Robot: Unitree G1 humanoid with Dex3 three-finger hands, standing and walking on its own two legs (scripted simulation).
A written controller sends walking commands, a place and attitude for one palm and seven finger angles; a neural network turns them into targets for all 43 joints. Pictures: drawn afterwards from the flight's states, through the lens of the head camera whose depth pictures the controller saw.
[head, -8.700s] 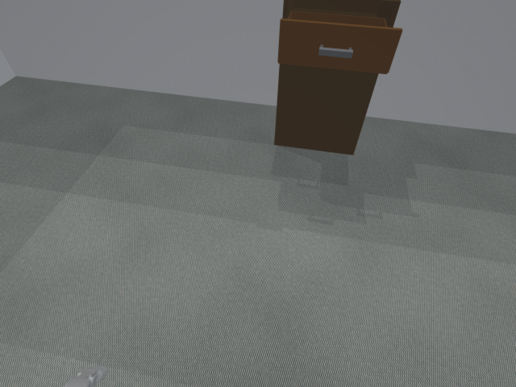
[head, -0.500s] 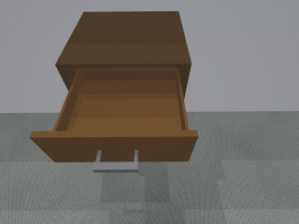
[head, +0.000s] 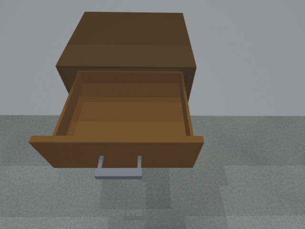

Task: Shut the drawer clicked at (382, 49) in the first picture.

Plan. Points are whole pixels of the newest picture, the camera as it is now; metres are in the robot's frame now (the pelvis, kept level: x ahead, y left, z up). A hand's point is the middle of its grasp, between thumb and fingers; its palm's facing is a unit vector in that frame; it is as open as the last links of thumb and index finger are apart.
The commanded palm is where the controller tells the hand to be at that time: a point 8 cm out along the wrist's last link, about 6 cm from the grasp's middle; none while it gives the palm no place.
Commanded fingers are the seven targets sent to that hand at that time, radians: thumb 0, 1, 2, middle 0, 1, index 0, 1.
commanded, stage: shuffle to correct the standing spot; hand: left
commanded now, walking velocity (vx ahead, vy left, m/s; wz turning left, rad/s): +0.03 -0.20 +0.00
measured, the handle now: (119, 166) +0.28 +0.11 -0.02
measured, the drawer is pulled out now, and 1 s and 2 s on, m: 0.30 0.30 0.30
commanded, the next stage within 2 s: come to a stop and stand still in 0.62 s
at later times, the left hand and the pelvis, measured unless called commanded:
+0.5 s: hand out of the picture +0.03 +0.13 -0.18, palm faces +0.08 -0.97 -0.22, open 7.3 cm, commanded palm none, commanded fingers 0.00 0.90 0.90 -0.20 -0.30 -0.20 -0.30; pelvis +0.02 -0.06 -0.01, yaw +3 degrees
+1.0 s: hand out of the picture +0.01 +0.07 -0.18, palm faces +0.07 -0.97 -0.24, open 7.3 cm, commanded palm none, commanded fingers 0.00 0.90 0.90 -0.20 -0.30 -0.20 -0.30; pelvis -0.01 -0.12 -0.01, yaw +5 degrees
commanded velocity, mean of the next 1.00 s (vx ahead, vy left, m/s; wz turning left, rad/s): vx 0.01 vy -0.10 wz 0.04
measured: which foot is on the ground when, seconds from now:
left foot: down 0.00-0.48, up 0.50-0.64, down 0.66-1.00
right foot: down 0.00-0.68, up 0.70-0.92, down 0.94-1.00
